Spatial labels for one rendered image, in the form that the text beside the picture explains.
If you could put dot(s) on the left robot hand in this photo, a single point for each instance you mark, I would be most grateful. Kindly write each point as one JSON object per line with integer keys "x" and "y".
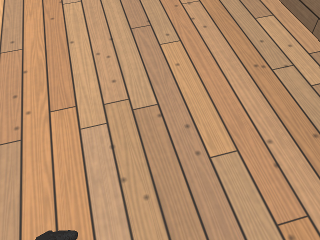
{"x": 58, "y": 235}

